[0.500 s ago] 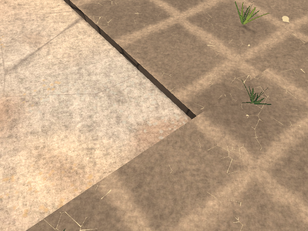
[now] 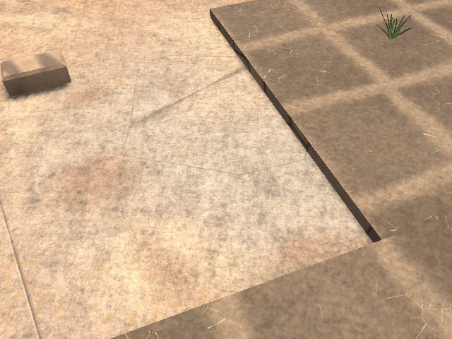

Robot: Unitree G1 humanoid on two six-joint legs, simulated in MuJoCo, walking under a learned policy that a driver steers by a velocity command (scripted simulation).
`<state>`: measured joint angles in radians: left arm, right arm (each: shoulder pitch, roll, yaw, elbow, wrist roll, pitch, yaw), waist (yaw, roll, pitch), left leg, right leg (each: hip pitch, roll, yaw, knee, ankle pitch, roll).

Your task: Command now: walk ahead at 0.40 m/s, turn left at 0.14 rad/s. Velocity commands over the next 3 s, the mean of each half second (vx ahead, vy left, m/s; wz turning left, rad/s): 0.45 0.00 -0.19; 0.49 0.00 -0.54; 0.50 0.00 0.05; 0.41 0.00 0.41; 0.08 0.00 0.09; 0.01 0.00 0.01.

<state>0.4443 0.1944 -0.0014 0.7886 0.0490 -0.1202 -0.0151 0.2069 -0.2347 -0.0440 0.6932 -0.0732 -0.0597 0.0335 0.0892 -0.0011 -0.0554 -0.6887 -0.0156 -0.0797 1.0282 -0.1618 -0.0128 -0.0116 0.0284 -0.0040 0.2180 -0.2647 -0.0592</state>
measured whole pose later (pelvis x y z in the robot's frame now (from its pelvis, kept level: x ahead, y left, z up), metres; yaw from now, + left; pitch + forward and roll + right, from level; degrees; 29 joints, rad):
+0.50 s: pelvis +0.27 +0.05 +0.00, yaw -9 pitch +2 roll +2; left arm 0.19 0.24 0.01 0.81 0.07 -0.09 -0.09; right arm 0.43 -0.20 -0.02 0.89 -0.07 -0.11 -0.01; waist -0.03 -0.03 -0.02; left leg -0.09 -0.02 0.19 0.27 -0.22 0.04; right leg -0.71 -0.10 0.03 1.06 -0.16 -0.09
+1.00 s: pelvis +0.55 -0.07 -0.01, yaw -26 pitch +1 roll -1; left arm 0.44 0.22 0.03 0.95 0.04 -0.11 -0.05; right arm 0.14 -0.24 0.00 0.77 -0.09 -0.09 0.00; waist 0.07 0.03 0.00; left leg -0.56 0.09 -0.09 0.97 -0.31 0.00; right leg -0.22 0.15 0.09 0.41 -0.19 -0.11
